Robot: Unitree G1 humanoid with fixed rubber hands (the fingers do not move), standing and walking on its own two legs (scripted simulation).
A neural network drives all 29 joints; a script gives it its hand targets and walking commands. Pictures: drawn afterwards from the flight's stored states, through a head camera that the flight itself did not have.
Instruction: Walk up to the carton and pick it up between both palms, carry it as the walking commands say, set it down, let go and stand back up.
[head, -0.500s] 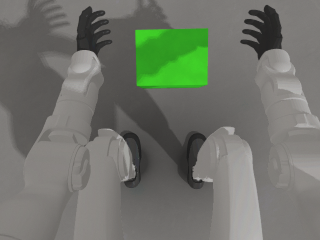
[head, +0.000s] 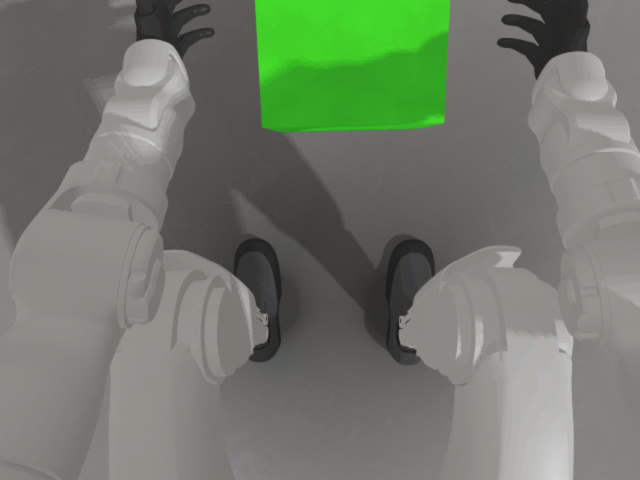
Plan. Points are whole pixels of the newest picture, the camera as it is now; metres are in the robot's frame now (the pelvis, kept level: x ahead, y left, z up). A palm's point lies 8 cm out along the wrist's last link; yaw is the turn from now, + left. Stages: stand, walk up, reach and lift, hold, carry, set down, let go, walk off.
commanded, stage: reach and lift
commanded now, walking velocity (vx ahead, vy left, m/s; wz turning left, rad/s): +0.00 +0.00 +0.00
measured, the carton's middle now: (349, 65) +0.51 -0.03 -0.30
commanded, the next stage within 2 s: none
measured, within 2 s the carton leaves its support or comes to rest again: leaves its support in 1.54 s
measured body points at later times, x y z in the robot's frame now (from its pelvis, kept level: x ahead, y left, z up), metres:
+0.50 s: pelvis +0.00 +0.00 -0.01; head +0.37 -0.02 +0.23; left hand +0.54 +0.15 -0.22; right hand +0.52 -0.23 -0.22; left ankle +0.13 +0.12 -0.34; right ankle +0.12 -0.12 -0.34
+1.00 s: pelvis +0.00 +0.00 -0.01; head +0.38 -0.02 +0.23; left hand +0.54 +0.11 -0.22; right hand +0.53 -0.18 -0.22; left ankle +0.13 +0.12 -0.34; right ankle +0.12 -0.12 -0.34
